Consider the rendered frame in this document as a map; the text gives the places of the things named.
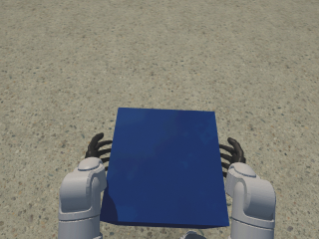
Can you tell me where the robot left hand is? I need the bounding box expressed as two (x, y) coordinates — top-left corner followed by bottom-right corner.
(85, 132), (113, 171)

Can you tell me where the robot right shin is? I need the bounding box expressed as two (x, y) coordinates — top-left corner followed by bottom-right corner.
(184, 230), (197, 236)

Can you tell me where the robot left forearm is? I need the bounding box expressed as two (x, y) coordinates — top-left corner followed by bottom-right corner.
(58, 157), (107, 239)

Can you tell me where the robot right forearm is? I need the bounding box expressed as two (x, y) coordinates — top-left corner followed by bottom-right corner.
(224, 162), (276, 239)

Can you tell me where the robot right hand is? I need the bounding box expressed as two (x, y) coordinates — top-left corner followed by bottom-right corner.
(219, 137), (246, 178)

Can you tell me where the carton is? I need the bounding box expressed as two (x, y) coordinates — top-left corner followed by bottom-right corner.
(100, 108), (230, 229)

